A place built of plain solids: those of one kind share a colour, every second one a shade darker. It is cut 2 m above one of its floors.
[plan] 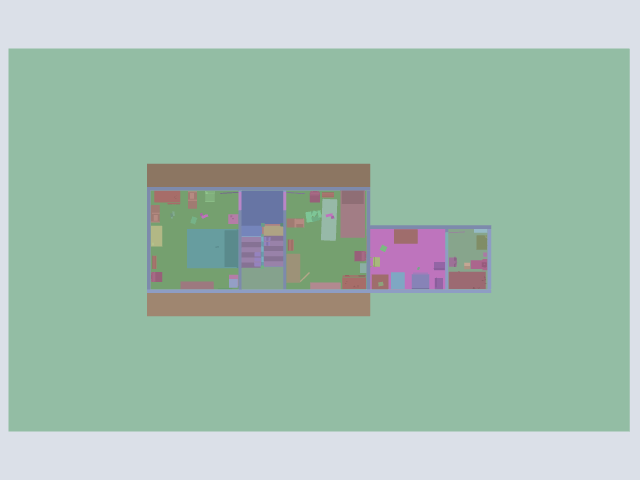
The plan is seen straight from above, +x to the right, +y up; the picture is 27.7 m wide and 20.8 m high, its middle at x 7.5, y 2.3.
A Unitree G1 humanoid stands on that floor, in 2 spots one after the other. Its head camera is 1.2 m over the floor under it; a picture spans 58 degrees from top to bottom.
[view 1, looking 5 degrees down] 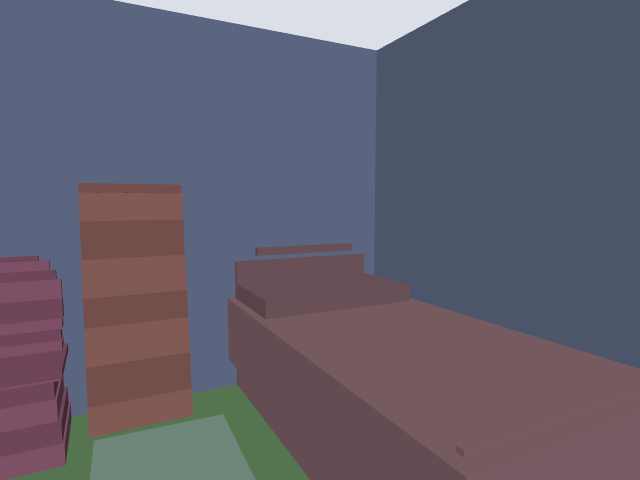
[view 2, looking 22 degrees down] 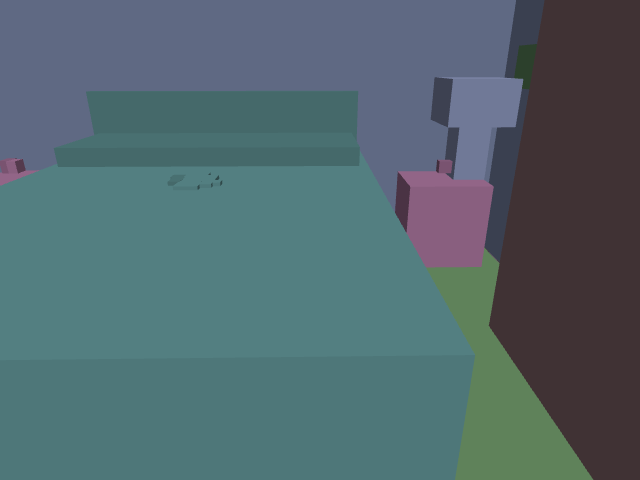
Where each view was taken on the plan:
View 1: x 7.67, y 1.73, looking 63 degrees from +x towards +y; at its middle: wall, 3.06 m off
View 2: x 1.07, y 1.38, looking -1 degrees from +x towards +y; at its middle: double_bed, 1.34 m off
